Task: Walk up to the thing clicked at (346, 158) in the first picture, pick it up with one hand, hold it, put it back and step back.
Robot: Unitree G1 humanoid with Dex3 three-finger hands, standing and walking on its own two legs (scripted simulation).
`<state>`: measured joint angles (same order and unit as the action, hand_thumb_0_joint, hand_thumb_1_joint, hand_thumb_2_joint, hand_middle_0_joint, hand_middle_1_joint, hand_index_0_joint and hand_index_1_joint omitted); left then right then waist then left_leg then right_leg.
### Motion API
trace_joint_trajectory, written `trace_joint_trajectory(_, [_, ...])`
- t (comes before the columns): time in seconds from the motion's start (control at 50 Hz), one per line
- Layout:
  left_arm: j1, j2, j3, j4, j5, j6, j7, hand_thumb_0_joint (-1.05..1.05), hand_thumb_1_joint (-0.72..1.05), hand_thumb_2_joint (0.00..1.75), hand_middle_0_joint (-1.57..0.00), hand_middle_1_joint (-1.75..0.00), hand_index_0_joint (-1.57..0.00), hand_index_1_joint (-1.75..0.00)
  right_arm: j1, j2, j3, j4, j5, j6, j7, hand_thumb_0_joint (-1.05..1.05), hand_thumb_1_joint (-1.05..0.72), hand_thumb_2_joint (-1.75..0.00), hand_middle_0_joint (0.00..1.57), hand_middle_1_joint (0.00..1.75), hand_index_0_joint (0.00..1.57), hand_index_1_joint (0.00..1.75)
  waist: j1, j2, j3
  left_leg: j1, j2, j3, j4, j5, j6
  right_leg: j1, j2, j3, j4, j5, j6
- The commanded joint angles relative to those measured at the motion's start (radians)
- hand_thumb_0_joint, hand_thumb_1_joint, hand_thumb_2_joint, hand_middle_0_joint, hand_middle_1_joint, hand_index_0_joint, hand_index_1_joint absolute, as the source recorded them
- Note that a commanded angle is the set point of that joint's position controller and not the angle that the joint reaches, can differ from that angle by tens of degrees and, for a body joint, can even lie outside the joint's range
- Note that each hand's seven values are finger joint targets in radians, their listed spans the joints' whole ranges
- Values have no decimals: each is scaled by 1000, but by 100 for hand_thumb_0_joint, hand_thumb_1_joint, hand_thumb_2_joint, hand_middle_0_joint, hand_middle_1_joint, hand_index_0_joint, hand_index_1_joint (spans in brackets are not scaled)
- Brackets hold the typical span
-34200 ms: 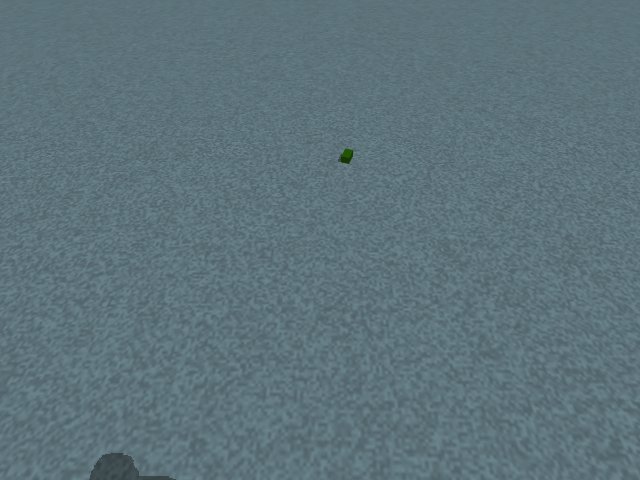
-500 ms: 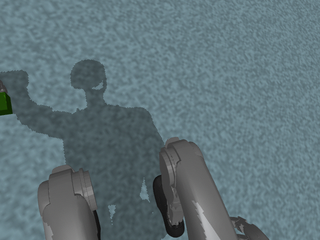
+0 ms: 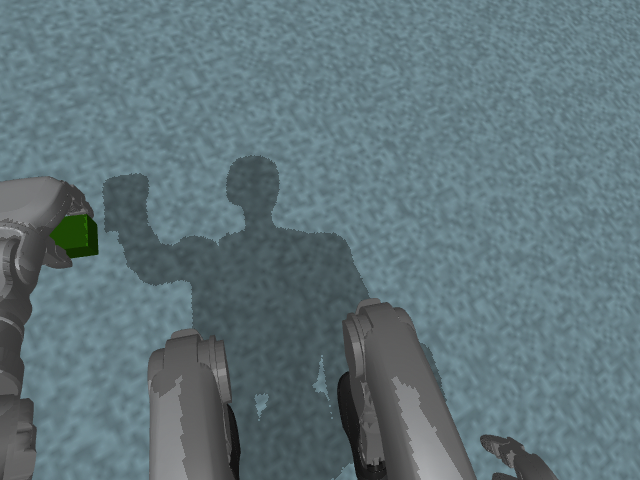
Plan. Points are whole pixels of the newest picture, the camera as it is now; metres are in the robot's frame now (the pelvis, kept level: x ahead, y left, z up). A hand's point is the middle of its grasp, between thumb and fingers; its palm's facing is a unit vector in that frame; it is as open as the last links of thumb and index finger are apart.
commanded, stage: lift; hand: left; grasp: from above
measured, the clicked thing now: (60, 238) +0.46 +0.30 -0.14
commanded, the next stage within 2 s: hold in 1.20 s
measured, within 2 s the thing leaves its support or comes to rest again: neither
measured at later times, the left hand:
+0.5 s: hand out of the picture +0.37 +0.27 +0.10, palm faces -0.43 -0.10 -0.90, open 7.2 cm
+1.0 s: hand out of the picture +0.36 +0.24 +0.23, palm faces -0.42 -0.09 -0.90, open 7.3 cm
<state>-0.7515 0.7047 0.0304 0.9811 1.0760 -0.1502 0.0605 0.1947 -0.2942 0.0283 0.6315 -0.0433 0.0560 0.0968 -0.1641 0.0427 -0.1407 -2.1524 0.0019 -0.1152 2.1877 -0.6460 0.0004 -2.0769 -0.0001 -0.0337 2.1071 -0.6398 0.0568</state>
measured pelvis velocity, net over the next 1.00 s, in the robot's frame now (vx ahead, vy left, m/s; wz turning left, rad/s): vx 0.04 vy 0.00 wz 0.07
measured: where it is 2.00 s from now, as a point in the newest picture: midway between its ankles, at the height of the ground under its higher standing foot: (297, 468)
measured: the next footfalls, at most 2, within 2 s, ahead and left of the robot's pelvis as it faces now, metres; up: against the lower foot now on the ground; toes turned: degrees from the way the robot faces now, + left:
none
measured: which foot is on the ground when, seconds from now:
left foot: down 0.00-1.00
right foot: down 0.00-1.00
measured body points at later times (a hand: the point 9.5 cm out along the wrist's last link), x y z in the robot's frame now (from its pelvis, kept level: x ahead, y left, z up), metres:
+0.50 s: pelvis +0.01 +0.00 +0.17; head +0.13 +0.02 +0.60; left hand +0.39 +0.28 +0.15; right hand +0.15 -0.26 +0.05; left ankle +0.09 +0.12 -0.36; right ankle +0.11 -0.14 -0.36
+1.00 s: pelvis +0.04 +0.00 +0.30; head +0.10 +0.00 +0.74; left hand +0.38 +0.24 +0.28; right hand +0.16 -0.26 +0.18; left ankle +0.09 +0.12 -0.36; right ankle +0.11 -0.14 -0.36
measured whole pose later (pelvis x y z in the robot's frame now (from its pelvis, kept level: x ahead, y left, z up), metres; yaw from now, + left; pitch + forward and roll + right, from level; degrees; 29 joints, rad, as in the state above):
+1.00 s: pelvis +0.04 +0.00 +0.30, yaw +4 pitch +13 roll -1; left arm -0.33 0.41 -0.16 0.78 1.02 -0.03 0.12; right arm 0.25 -0.25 -0.03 0.73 0.04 -0.03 -0.05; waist -0.06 0.04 -0.11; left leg -0.87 0.04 -0.01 1.08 -0.44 -0.01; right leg -0.85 0.00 0.01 1.05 -0.42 0.03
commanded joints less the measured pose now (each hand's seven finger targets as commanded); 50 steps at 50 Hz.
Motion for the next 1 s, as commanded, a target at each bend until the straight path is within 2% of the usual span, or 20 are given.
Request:
trace_joint_trajectory(0.0, [-289,261,64,-273,-45,-1,16,0,90,24,-123,-20,-126,-18,156,-217,-97,-62,19,-10,-34,0,-90,-90,20,30,20,30,9,231,-655,584,-1,21,-400,15,35,361,30,-76,-270,115,-84])
trace_joint_trajectory(0.1, [-207,211,49,-376,-73,17,5,0,93,23,-124,-20,-127,-18,137,-193,-106,-73,33,-10,-57,0,-90,-90,20,30,20,30,28,208,-677,695,2,34,-481,61,31,470,30,-64,-360,149,-80])
trace_joint_trajectory(0.12, [-221,221,55,-411,-79,20,5,0,94,24,-124,-23,-127,-20,131,-190,-109,-75,36,-10,-64,0,-90,-90,20,30,20,30,26,211,-686,717,3,39,-493,66,32,493,31,-60,-382,153,-78])
trace_joint_trajectory(0.14, [-168,226,65,-403,-76,26,4,0,92,26,-124,-22,-127,-20,124,-187,-108,-73,39,-10,-68,0,-90,-90,20,30,20,30,38,199,-676,737,2,37,-513,77,30,518,30,-59,-397,158,-77])
trace_joint_trajectory(0.22, [-110,198,55,-470,-85,46,1,0,95,25,-125,-23,-128,-20,100,-167,-109,-80,46,-8,-87,0,-90,-90,20,30,20,30,49,168,-667,821,3,50,-588,103,31,620,30,-44,-490,170,-75])
trace_joint_trajectory(0.28, [-39,173,51,-489,-94,66,-2,0,93,24,-123,-23,-126,-20,80,-155,-110,-80,55,-9,-102,0,-90,-90,20,30,20,30,63,146,-627,891,7,47,-670,97,29,691,30,-40,-565,162,-71])
trace_joint_trajectory(0.32, [6,130,28,-517,-104,80,-9,0,93,22,-123,-22,-126,-19,69,-146,-110,-78,59,-10,-109,0,-89,-90,20,30,20,30,62,141,-583,932,9,51,-726,82,27,737,29,-33,-621,150,-70])
trace_joint_trajectory(0.36, [44,127,30,-520,-103,93,-17,0,95,24,-123,-24,-127,-20,57,-142,-108,-72,64,-15,-117,0,-89,-90,20,30,20,30,70,145,-574,996,14,42,-776,102,22,779,32,-33,-652,164,-71])
trace_joint_trajectory(0.38, [72,90,-4,-519,-99,97,-22,0,93,23,-122,-24,-126,-20,53,-132,-105,-72,66,-17,-120,0,-90,-90,20,30,20,30,63,130,-546,1013,14,46,-792,115,22,798,36,-33,-677,170,-72])
trace_joint_trajectory(0.42, [81,116,19,-558,-107,99,-21,0,91,25,-122,-23,-125,-20,41,-129,-104,-74,70,-22,-130,0,-90,-90,20,30,20,30,73,116,-517,1046,16,46,-849,81,22,862,36,-25,-735,148,-70])
trace_joint_trajectory(0.46, [74,69,-16,-558,-110,101,-20,0,89,26,-120,-24,-123,-22,40,-117,-99,-69,73,-33,-139,0,-90,-90,20,30,20,30,58,94,-467,1075,13,56,-894,63,24,910,38,-14,-803,134,-69])
trace_joint_trajectory(0.48, [90,74,-5,-551,-116,101,-16,0,88,25,-119,-26,-122,-23,37,-116,-97,-68,75,-40,-145,0,-90,-90,20,30,20,30,65,87,-435,1084,12,54,-923,40,24,934,37,-8,-833,113,-68])
trace_joint_trajectory(0.5, [101,50,-24,-536,-114,102,-13,0,88,23,-119,-25,-122,-22,40,-111,-94,-63,75,-47,-149,0,-90,-90,20,30,20,30,58,69,-399,1098,12,54,-950,33,24,954,37,-4,-865,107,-68])
trace_joint_trajectory(0.56, [132,34,-32,-494,-109,98,-6,0,83,18,-114,-23,-118,-20,30,-112,-94,-51,77,-68,-159,0,-90,-90,20,30,20,30,71,64,-353,1167,16,44,-1024,35,18,1003,37,3,-920,109,-69])
trace_joint_trajectory(0.72, [114,-21,-70,-428,-71,89,43,0,82,19,-112,-29,-116,-24,47,-99,-102,-20,78,-105,-162,0,-91,-90,20,30,20,30,88,75,-325,1341,6,62,-1161,136,4,1167,41,24,-1084,173,-72])
trace_joint_trajectory(0.8, [108,-43,-84,-403,-71,96,67,0,84,25,-115,-32,-119,-28,55,-90,-102,-18,79,-115,-161,0,-91,-90,20,30,20,30,93,31,-291,1379,-10,97,-1205,188,10,1274,43,37,-1176,199,-67])
trace_joint_trajectory(0.82, [109,-70,-104,-400,-74,100,72,0,85,24,-114,-33,-119,-28,59,-87,-103,-13,79,-117,-160,0,-91,-90,20,30,20,30,87,25,-292,1401,-9,97,-1215,213,9,1289,42,40,-1188,224,-67])
trace_joint_trajectory(0.86, [109,-47,-86,-396,-73,108,88,0,87,27,-118,-30,-121,-27,59,-95,-109,-12,81,-118,-159,0,-91,-90,20,30,20,30,99,16,-287,1438,-12,111,-1243,232,10,1332,39,46,-1229,235,-64])
trace_joint_trajectory(0.94, [95,-60,-104,-372,-61,129,106,0,87,28,-118,-31,-121,-28,60,-92,-110,-5,84,-117,-157,0,-91,-90,20,30,20,30,104,2,-265,1504,-12,107,-1304,282,6,1391,40,45,-1276,289,-62])
trace_joint_trajectory(0.98, [131,-59,-95,-356,-61,142,107,0,87,29,-118,-31,-121,-28,61,-98,-115,-5,83,-115,-156,0,-90,-90,20,30,20,30,117,-2,-275,1548,-12,110,-1332,321,4,1428,39,42,-1295,327,-63])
